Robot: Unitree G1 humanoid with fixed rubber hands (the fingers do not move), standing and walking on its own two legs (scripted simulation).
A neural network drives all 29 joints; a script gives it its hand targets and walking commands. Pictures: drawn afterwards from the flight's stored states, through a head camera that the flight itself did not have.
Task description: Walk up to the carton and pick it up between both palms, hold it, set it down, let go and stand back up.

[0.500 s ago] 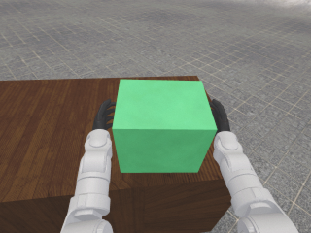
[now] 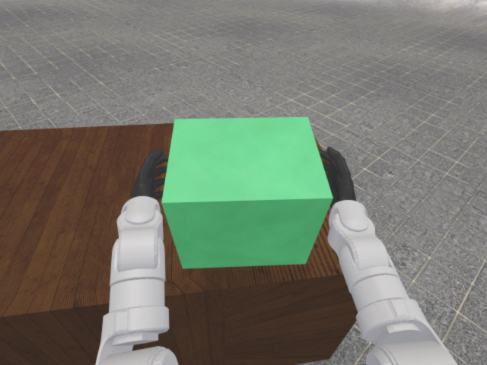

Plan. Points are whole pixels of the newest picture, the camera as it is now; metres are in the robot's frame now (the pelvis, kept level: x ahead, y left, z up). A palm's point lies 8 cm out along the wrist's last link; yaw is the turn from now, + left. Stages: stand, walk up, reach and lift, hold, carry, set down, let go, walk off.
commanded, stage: reach and lift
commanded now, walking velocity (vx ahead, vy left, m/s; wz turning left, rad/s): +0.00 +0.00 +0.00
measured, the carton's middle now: (243, 195) +0.39 +0.01 +0.11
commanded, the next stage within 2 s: hold in 0.74 s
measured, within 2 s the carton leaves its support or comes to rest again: neither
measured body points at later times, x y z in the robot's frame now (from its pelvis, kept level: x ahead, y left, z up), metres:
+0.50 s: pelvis +0.01 +0.00 +0.00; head -0.02 +0.03 +0.45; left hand +0.38 +0.17 +0.14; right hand +0.38 -0.15 +0.15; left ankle +0.05 +0.14 -0.75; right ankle -0.01 -0.13 -0.75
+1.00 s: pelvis +0.00 +0.00 +0.00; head -0.04 +0.03 +0.45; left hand +0.36 +0.17 +0.16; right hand +0.36 -0.15 +0.17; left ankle +0.05 +0.14 -0.75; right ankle -0.01 -0.13 -0.75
